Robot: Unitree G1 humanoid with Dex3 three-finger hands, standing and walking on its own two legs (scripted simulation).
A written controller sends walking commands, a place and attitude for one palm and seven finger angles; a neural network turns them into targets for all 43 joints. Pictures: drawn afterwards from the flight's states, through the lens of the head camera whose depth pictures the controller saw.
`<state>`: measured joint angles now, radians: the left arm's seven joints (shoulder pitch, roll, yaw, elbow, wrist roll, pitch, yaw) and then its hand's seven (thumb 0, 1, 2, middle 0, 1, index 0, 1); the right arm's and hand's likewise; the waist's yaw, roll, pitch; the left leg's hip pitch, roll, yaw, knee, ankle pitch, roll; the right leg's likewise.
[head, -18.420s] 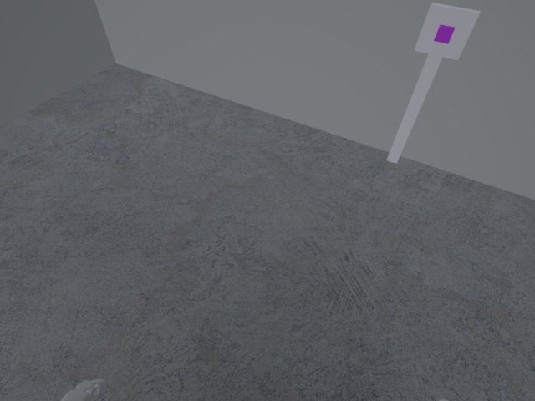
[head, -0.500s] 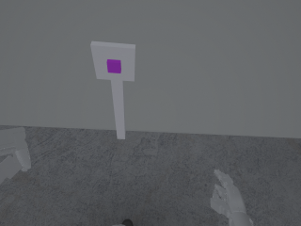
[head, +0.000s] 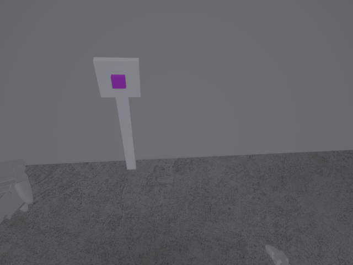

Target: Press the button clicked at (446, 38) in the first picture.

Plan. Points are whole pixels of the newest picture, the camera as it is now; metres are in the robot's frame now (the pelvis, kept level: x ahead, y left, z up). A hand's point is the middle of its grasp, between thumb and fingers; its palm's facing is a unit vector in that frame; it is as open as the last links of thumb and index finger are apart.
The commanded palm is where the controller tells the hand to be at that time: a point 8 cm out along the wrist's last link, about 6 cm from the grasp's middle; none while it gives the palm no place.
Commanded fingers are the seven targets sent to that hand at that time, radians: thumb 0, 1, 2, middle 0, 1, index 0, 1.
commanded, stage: stop stepping back and stand still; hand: left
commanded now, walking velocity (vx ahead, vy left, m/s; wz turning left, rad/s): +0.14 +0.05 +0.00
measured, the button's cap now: (118, 81) +0.83 +0.25 -0.05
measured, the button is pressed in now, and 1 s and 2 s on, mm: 0 0 0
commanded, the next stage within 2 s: let the arm hang, fingers relaxed in 0.38 s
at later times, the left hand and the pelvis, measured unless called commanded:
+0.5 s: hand (18, 207) +0.18 +0.25 +0.15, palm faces +0.37 -0.81 -0.45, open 3.1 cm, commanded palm none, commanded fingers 0.00 0.90 0.90 -1.23 -1.42 -1.23 -1.42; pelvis -0.01 +0.01 +0.00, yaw +1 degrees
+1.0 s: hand out of the picture -0.07 +0.22 -0.17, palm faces +0.04 -0.97 -0.25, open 4.9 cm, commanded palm none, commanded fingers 0.00 0.90 0.90 -0.31 -0.42 -0.31 -0.42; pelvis -0.02 +0.01 +0.00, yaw +2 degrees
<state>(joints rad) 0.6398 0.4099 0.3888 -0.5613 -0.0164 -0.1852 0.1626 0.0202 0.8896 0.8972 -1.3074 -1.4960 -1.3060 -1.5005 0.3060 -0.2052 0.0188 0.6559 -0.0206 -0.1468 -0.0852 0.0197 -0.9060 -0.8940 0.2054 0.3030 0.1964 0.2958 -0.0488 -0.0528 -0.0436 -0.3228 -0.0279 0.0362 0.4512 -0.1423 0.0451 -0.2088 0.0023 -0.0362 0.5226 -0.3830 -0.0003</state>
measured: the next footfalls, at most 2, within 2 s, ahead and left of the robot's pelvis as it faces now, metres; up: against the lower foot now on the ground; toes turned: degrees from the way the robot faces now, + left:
none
